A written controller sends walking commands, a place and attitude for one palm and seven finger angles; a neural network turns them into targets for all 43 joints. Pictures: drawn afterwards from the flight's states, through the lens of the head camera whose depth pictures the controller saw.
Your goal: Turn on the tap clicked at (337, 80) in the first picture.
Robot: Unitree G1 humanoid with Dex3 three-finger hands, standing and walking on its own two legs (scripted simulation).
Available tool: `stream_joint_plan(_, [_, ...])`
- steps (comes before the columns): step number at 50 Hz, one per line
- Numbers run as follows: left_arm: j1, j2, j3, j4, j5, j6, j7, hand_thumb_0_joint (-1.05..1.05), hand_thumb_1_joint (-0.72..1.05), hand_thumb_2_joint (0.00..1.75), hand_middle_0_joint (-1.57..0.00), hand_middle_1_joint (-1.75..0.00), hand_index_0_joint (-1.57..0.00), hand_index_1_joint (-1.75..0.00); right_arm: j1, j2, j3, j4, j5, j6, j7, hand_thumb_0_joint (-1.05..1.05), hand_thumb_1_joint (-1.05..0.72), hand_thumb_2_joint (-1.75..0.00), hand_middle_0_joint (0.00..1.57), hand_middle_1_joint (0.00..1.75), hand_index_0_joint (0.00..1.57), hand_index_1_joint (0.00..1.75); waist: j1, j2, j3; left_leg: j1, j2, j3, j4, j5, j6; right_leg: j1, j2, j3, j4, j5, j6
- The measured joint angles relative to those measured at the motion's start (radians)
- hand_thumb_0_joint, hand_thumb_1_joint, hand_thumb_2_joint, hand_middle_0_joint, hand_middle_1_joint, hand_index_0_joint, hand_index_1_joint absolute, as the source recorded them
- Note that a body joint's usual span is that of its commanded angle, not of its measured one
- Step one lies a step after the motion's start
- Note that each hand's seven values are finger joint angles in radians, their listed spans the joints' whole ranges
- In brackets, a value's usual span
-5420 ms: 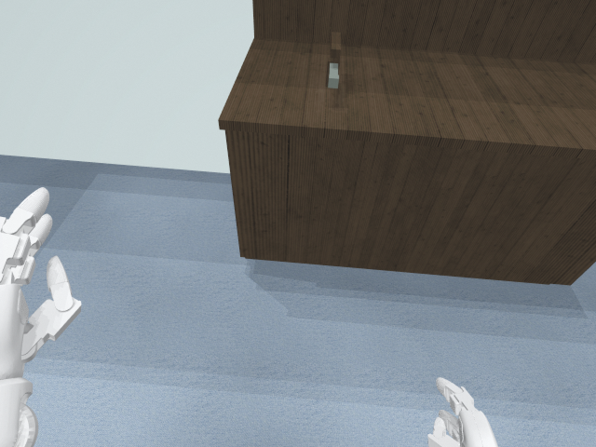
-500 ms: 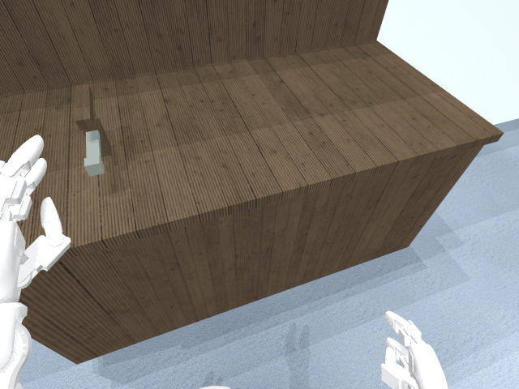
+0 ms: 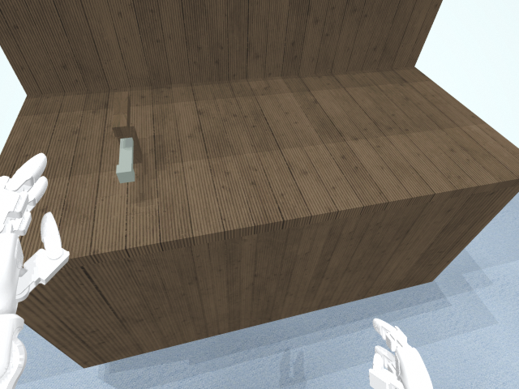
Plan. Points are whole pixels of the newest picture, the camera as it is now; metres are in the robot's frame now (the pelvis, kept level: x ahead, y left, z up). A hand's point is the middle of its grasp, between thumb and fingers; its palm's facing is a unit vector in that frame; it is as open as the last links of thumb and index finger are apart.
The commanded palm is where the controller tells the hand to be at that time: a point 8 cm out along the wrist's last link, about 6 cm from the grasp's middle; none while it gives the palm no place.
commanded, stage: shuffle to correct the standing spot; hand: left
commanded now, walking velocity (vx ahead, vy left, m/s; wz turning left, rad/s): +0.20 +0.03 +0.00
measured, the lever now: (125, 173) +0.48 +0.32 +0.03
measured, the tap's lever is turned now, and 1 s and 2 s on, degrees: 0 0 0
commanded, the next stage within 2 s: come to a stop and stand still in 0.42 s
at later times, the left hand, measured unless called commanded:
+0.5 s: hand (80, 178) +0.32 +0.28 +0.18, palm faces +0.34 -0.78 -0.53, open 7.4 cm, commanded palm +0.26 +0.30 +0.19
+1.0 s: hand (85, 140) +0.39 +0.31 +0.18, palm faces +0.37 -0.84 -0.41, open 7.4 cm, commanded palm +0.33 +0.33 +0.19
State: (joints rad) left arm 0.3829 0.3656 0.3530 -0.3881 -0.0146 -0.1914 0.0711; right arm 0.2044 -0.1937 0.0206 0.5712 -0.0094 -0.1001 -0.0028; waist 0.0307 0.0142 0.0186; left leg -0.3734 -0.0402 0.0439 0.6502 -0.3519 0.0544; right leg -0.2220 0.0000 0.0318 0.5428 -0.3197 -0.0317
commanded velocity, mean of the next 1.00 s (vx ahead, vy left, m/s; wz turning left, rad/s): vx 0.02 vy -0.04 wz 0.00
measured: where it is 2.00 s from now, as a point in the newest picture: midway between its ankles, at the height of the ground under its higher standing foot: outside the picture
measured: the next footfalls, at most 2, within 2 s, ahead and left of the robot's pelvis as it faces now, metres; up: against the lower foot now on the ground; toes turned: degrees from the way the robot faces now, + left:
right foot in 0.48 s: +0.20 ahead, -0.04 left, +0.00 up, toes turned -5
left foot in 0.72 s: +0.25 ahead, +0.21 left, +0.00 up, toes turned -1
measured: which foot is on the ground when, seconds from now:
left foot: down 0.00-0.46, up 0.48-0.70, down 0.72-1.00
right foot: down 0.00-0.08, up 0.10-0.46, down 0.48-1.00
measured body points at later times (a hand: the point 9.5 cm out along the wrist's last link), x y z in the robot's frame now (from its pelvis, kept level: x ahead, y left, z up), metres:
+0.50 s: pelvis +0.10 +0.02 +0.00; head +0.12 +0.03 +0.45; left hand +0.29 +0.32 +0.21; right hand +0.24 -0.21 -0.10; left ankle +0.07 +0.06 -0.70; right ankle +0.16 -0.05 -0.73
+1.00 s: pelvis +0.16 +0.06 +0.01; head +0.20 +0.07 +0.46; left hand +0.37 +0.35 +0.20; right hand +0.35 -0.14 -0.07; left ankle +0.21 +0.21 -0.73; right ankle +0.16 -0.05 -0.73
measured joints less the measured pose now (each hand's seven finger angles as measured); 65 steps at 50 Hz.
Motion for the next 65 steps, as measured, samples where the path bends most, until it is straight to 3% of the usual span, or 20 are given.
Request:
stream_joint_plan(3, [-0.014, -0.004, 0.017, -0.033, -0.007, -0.004, 0.012, 0.02, 0.89, 0.90, -0.21, -0.30, -0.21, -0.30, 0.005, -0.020, -0.008, 0.015, 0.008, -0.001, -0.006, 0.01, -0.90, -0.90, 0.20, 0.30, 0.20, 0.30, 0.009, -0.012, 0.017, -0.009, 0.003, 0.007, 0.058, 0.029, 0.010, -0.009, 0.000, 0.002, 0.070, -0.027, 0.022])
stream_joint_plan(6, [-0.036, -0.025, 0.033, -0.048, -0.017, -0.007, 0.025, 0.02, 0.89, 0.90, -0.21, -0.30, -0.21, -0.30, 0.005, -0.021, -0.017, 0.035, 0.014, -0.013, -0.013, 0.02, -0.90, -0.90, 0.20, 0.30, 0.20, 0.30, 0.016, -0.040, 0.038, 0.028, -0.014, 0.041, 0.051, 0.054, 0.075, -0.052, -0.004, 0.022, 0.235, -0.130, 0.007])
stream_joint_plan(11, [-0.043, -0.032, 0.028, -0.065, -0.012, 0.004, 0.039, 0.02, 0.89, 0.90, -0.21, -0.30, -0.20, -0.30, 0.028, 0.014, -0.010, 0.037, 0.004, -0.045, -0.006, 0.02, -0.90, -0.90, 0.20, 0.30, 0.20, 0.30, -0.030, -0.037, 0.052, 0.131, -0.031, 0.038, -0.127, 0.106, 0.078, -0.209, 0.027, -0.032, 0.509, -0.076, 0.001])
stream_joint_plan(16, [0.041, 0.020, 0.030, -0.150, -0.007, -0.017, 0.018, 0.02, 0.89, 0.90, -0.21, -0.30, -0.20, -0.30, 0.066, 0.027, 0.003, 0.009, -0.005, -0.037, 0.005, 0.02, -0.90, -0.90, 0.20, 0.30, 0.20, 0.30, -0.056, -0.026, 0.043, 0.196, -0.034, 0.038, -0.264, 0.149, 0.073, -0.291, 0.019, -0.119, 0.393, 0.041, 0.007])
stream_joint_plan(21, [0.125, 0.075, 0.061, -0.132, -0.025, -0.014, 0.005, 0.01, 0.89, 0.90, -0.21, -0.30, -0.21, -0.30, 0.086, 0.013, -0.009, -0.007, -0.012, -0.011, -0.015, 0.02, -0.90, -0.90, 0.20, 0.30, 0.20, 0.30, -0.055, 0.000, 0.032, 0.228, -0.052, 0.046, -0.284, 0.126, 0.050, -0.211, 0.025, -0.186, 0.107, 0.079, -0.008])
stream_joint_plan(23, [0.121, 0.106, 0.073, -0.116, -0.035, -0.004, 0.007, 0.01, 0.89, 0.90, -0.21, -0.30, -0.21, -0.30, 0.091, 0.004, -0.017, -0.016, -0.004, -0.001, -0.023, 0.02, -0.90, -0.90, 0.20, 0.30, 0.20, 0.30, -0.060, 0.007, 0.031, 0.163, -0.058, 0.035, -0.133, 0.073, 0.001, -0.121, 0.032, -0.212, -0.036, 0.129, -0.046])
stream_joint_plan(24, [0.110, 0.132, 0.085, -0.119, -0.036, -0.001, 0.009, 0.01, 0.89, 0.90, -0.22, -0.30, -0.21, -0.30, 0.091, 0.001, -0.019, -0.019, 0.002, 0.004, -0.023, 0.02, -0.90, -0.90, 0.20, 0.30, 0.20, 0.30, -0.057, -0.014, 0.028, 0.081, -0.068, 0.044, 0.047, 0.043, -0.030, -0.095, 0.020, -0.188, -0.069, 0.174, -0.092])
stream_joint_plan(25, [0.090, 0.122, 0.086, -0.112, -0.037, -0.006, 0.010, 0.01, 0.89, 0.90, -0.22, -0.30, -0.21, -0.30, 0.068, -0.012, -0.021, -0.004, 0.005, 0.014, -0.021, 0.02, -0.90, -0.90, 0.20, 0.30, 0.20, 0.30, -0.039, -0.004, 0.040, 0.008, -0.051, 0.031, 0.235, 0.007, -0.039, -0.106, 0.029, -0.185, -0.028, 0.174, -0.103])
stream_joint_plan(27, [0.062, 0.076, 0.085, -0.097, -0.040, -0.005, 0.015, 0.01, 0.89, 0.90, -0.22, -0.30, -0.21, -0.30, 0.024, -0.024, -0.024, 0.035, 0.004, 0.037, -0.015, 0.02, -0.90, -0.90, 0.20, 0.30, 0.20, 0.30, -0.013, 0.003, 0.050, -0.095, -0.013, -0.014, 0.476, -0.068, -0.042, -0.107, 0.046, -0.177, 0.036, 0.108, -0.086])
stream_joint_plan(29, [0.048, 0.025, 0.074, -0.086, -0.041, -0.001, 0.020, 0.01, 0.89, 0.90, -0.21, -0.30, -0.21, -0.30, 0.009, -0.021, -0.023, 0.052, 0.006, 0.045, -0.006, 0.02, -0.90, -0.90, 0.20, 0.30, 0.20, 0.30, 0.005, -0.020, 0.036, -0.153, 0.036, -0.042, 0.522, -0.077, -0.044, -0.090, 0.046, -0.162, 0.037, 0.076, -0.070])
stream_joint_plan(33, [-0.004, -0.057, 0.009, -0.109, -0.038, 0.012, 0.044, 0.02, 0.89, 0.90, -0.21, -0.30, -0.21, -0.30, -0.006, -0.020, -0.008, 0.049, 0.001, 0.015, -0.016, 0.02, -0.90, -0.90, 0.20, 0.30, 0.20, 0.30, 0.022, -0.082, 0.038, -0.097, 0.104, -0.051, 0.232, 0.015, -0.039, -0.045, 0.007, -0.140, 0.020, 0.065, -0.046])
stream_joint_plan(36, [-0.020, -0.076, -0.035, -0.148, -0.035, 0.013, 0.052, 0.02, 0.89, 0.90, -0.21, -0.30, -0.20, -0.30, -0.015, -0.048, -0.012, 0.017, -0.003, -0.027, -0.030, 0.02, -0.90, -0.90, 0.20, 0.30, 0.20, 0.30, 0.009, -0.042, 0.040, 0.037, 0.119, -0.069, -0.044, 0.090, -0.037, -0.030, 0.003, -0.147, 0.064, 0.023, -0.019])
stream_joint_plan(37, [-0.026, -0.065, -0.037, -0.159, -0.034, 0.011, 0.053, 0.02, 0.89, 0.90, -0.21, -0.30, -0.20, -0.30, -0.027, -0.049, -0.019, 0.012, -0.001, -0.036, -0.037, 0.02, -0.90, -0.90, 0.20, 0.30, 0.20, 0.30, 0.000, -0.026, 0.045, 0.050, 0.121, -0.077, -0.067, 0.145, -0.059, -0.030, 0.004, -0.149, 0.087, 0.005, -0.010])
stream_joint_plan(40, [-0.037, -0.001, 0.003, -0.155, -0.035, 0.005, 0.049, 0.02, 0.89, 0.90, -0.21, -0.30, -0.21, -0.30, -0.063, -0.009, -0.016, 0.013, 0.012, -0.032, -0.046, 0.02, -0.90, -0.90, 0.20, 0.30, 0.20, 0.30, 0.001, -0.038, 0.062, 0.077, 0.109, -0.050, -0.069, 0.145, -0.106, -0.008, -0.012, -0.121, 0.078, -0.001, 0.006])
stream_joint_plan(44, [-0.024, 0.057, 0.072, -0.108, -0.044, 0.013, 0.039, 0.01, 0.89, 0.90, -0.21, -0.30, -0.21, -0.30, -0.058, 0.034, 0.015, -0.013, 0.016, -0.031, -0.037, 0.01, -0.90, -0.90, 0.20, 0.30, 0.20, 0.30, -0.009, -0.026, 0.053, 0.090, 0.113, -0.042, -0.134, 0.160, -0.105, 0.014, -0.005, -0.116, -0.012, 0.038, 0.012])
stream_joint_plan(47, [-0.006, 0.052, 0.079, -0.095, -0.049, 0.033, 0.035, 0.01, 0.89, 0.90, -0.21, -0.30, -0.20, -0.30, -0.050, 0.048, 0.033, -0.018, 0.014, -0.030, -0.025, 0.01, -0.90, -0.90, 0.20, 0.30, 0.20, 0.30, -0.006, -0.020, 0.059, 0.092, 0.116, -0.037, -0.169, 0.176, -0.102, 0.020, 0.000, -0.113, -0.062, 0.064, 0.015])
stream_joint_plan(54, [0.067, -0.001, -0.003, -0.161, -0.051, 0.070, 0.020, 0.02, 0.89, 0.90, -0.21, -0.30, -0.20, -0.30, -0.034, 0.036, 0.034, -0.010, 0.009, -0.015, -0.025, 0.01, -0.90, -0.90, 0.20, 0.30, 0.20, 0.30, 0.000, -0.023, 0.079, 0.087, 0.118, -0.032, -0.186, 0.181, -0.098, 0.021, 0.002, -0.108, -0.095, 0.080, 0.020])
stream_joint_plan(61, [0.082, 0.044, 0.035, -0.189, -0.059, 0.052, 0.035, 0.02, 0.89, 0.90, -0.22, -0.30, -0.21, -0.30, -0.030, 0.010, 0.011, 0.001, 0.014, -0.005, -0.046, 0.02, -0.90, -0.90, 0.20, 0.30, 0.20, 0.30, -0.012, -0.022, 0.067, 0.085, 0.122, -0.036, -0.176, 0.178, -0.099, 0.026, 0.007, -0.111, -0.099, 0.083, 0.018])
stream_joint_plan(63, [-0.049, 0.121, 0.076, -0.108, -0.010, 0.020, -0.012, 0.02, 0.89, 0.90, -0.22, -0.31, -0.21, -0.30, -0.003, 0.001, -0.017, 0.015, -0.007, -0.039, -0.053, 0.02, -0.90, -0.90, 0.20, 0.30, 0.20, 0.30, 0.026, -0.022, 0.062, 0.069, 0.123, -0.037, -0.159, 0.181, -0.082, 0.023, 0.009, -0.115, -0.105, 0.090, 0.018])
stream_joint_plan(65, [-0.139, 0.154, 0.124, -0.006, -0.021, -0.019, -0.007, 0.02, 0.88, 0.90, -0.22, -0.31, -0.21, -0.30, -0.003, -0.017, -0.023, 0.028, 0.001, -0.044, -0.043, 0.02, -0.90, -0.90, 0.20, 0.30, 0.20, 0.30, 0.034, -0.022, 0.057, 0.070, 0.123, -0.030, -0.164, 0.195, -0.081, 0.012, 0.007, -0.109, -0.096, 0.095, 0.019])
